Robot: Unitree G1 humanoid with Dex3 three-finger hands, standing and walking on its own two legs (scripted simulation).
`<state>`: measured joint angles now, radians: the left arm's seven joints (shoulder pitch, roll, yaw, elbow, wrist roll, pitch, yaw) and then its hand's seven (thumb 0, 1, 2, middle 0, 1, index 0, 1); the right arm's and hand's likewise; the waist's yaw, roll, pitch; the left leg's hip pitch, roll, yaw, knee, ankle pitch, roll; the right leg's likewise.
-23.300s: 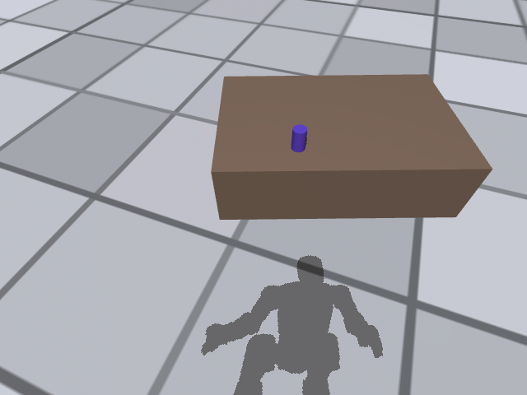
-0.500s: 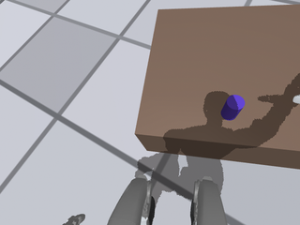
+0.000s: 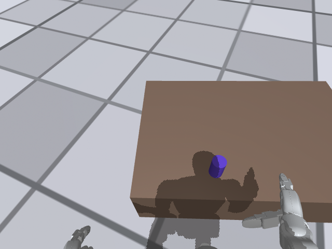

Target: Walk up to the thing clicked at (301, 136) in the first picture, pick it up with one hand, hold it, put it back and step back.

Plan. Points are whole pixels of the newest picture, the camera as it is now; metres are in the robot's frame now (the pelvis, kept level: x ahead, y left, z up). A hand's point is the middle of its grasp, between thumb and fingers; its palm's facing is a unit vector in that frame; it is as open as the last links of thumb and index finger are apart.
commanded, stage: home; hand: right
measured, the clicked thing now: (217, 166) +0.49 -0.19 -0.35
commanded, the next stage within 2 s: none
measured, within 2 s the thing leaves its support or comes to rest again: neither
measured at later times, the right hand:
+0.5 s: hand (247, 243) +0.16 -0.16 -0.06, palm faces +0.09 +0.97 -0.23, open 17.2 cm
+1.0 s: hand (252, 243) +0.16 -0.17 -0.06, palm faces +0.07 +0.97 -0.22, open 17.6 cm
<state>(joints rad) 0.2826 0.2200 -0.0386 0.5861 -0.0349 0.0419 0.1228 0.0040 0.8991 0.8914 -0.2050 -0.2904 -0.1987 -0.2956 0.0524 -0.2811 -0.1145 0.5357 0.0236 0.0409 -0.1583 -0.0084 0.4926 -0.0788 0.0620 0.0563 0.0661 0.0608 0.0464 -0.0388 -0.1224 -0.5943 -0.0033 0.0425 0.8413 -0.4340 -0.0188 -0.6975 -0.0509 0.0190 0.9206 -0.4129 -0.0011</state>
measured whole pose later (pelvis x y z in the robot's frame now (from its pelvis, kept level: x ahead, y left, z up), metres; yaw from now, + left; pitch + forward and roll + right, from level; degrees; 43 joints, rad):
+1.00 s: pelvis +0.01 +0.01 -0.01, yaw -1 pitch +10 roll +3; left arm 0.29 0.22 -0.03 0.52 -0.02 -0.20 0.18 0.01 0.90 0.90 -0.21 -0.30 -0.20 -0.30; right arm 0.50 -0.23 -0.03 -0.12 0.06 0.44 -0.03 -0.01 0.56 -0.04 0.05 0.05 0.06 0.05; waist 0.03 -0.05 -0.16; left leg -0.61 0.00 0.06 0.95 -0.51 -0.01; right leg -0.71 -0.04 0.04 1.01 -0.47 0.01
